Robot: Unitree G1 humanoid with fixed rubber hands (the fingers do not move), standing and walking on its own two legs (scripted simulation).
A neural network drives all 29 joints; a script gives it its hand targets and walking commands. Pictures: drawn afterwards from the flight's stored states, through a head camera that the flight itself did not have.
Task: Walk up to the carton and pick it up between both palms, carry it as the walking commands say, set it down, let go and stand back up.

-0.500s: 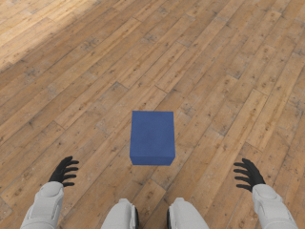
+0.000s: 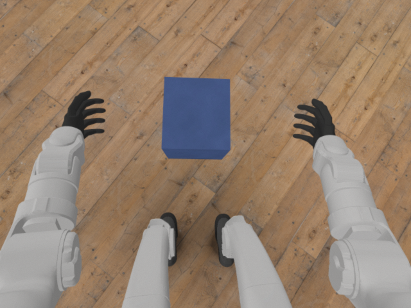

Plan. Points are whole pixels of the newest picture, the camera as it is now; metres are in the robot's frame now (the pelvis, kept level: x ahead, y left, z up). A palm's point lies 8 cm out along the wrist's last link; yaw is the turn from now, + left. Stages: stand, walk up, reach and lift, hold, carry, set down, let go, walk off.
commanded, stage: reach and lift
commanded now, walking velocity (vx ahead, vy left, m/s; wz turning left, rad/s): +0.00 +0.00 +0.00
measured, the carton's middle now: (196, 122) +0.57 -0.02 -0.57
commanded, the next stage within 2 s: none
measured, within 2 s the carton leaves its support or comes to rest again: neither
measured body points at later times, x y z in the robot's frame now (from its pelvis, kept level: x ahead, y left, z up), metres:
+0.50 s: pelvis -0.01 +0.02 -0.02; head +0.35 +0.00 +0.25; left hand +0.58 +0.18 -0.15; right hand +0.53 -0.24 -0.15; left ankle +0.08 +0.12 -0.66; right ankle +0.06 -0.11 -0.66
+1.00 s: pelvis -0.03 +0.01 -0.10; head +0.35 -0.01 +0.12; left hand +0.59 +0.18 -0.25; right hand +0.54 -0.23 -0.26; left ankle +0.08 +0.13 -0.66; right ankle +0.07 -0.11 -0.66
